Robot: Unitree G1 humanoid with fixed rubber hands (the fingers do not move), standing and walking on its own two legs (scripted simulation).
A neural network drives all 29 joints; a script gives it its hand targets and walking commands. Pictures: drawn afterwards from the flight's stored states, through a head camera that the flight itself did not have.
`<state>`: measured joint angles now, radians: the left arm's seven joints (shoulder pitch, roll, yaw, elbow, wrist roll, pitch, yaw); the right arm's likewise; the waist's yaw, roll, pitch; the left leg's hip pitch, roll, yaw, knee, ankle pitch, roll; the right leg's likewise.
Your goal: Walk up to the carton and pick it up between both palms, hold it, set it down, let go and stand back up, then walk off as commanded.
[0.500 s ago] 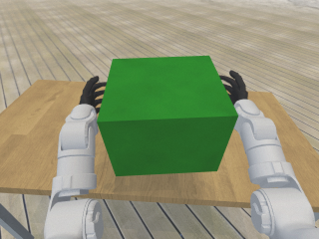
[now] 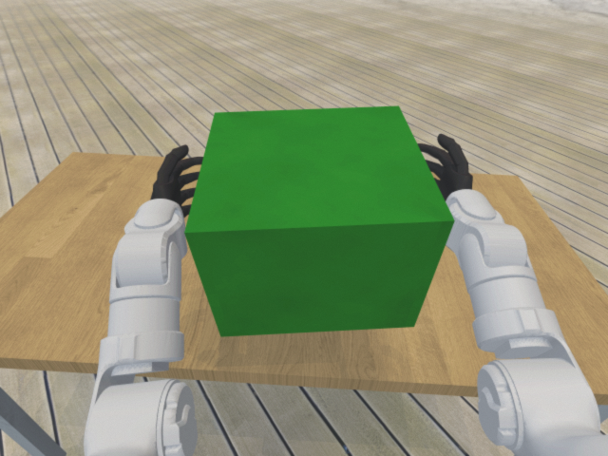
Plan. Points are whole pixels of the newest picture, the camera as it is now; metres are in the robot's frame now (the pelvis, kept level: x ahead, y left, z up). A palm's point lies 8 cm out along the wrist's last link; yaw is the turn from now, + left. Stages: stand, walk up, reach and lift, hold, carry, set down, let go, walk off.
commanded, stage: hold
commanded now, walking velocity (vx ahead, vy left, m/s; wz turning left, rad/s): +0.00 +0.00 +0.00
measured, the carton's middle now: (312, 217) +0.40 +0.00 +0.15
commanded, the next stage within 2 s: set down in 0.44 s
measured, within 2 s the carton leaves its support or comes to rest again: neither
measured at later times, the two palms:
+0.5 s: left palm (169, 206) +0.36 +0.18 +0.20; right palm (452, 195) +0.37 -0.18 +0.21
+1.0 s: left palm (181, 226) +0.38 +0.18 +0.15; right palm (440, 198) +0.40 -0.18 +0.18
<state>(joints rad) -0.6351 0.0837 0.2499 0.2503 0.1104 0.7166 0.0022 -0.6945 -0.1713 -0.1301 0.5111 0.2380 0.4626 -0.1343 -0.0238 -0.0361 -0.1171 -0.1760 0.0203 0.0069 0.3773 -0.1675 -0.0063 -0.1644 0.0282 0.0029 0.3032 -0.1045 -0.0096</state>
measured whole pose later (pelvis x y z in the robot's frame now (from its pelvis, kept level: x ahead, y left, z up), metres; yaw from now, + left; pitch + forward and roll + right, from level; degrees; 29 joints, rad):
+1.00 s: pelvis +0.02 -0.01 +0.00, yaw +0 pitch -1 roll +0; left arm -0.52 0.04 0.29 0.28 0.14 0.50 0.00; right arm -0.71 -0.13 -0.16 0.67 0.14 0.18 -0.02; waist -0.02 -0.02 -0.07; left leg -0.16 0.02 0.01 0.35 -0.17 -0.01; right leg -0.16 0.03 0.00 0.30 -0.13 -0.02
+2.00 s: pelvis +0.02 -0.01 +0.00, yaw +0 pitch +0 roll +0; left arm -0.43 -0.04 0.24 0.28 0.14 0.39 0.09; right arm -0.65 -0.15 -0.24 0.81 0.11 0.01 0.11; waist -0.02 0.00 -0.01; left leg -0.16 0.02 0.01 0.34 -0.18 -0.01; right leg -0.16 0.03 0.00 0.30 -0.14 -0.02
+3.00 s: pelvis +0.04 -0.01 +0.00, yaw +0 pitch +3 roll +0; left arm -0.40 -0.09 0.24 0.44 0.14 0.17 0.14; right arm -0.65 -0.19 -0.27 0.96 0.03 -0.15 0.17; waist 0.00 0.02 -0.01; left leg -0.20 0.02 0.01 0.32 -0.19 -0.01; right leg -0.21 0.03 0.00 0.30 -0.15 -0.02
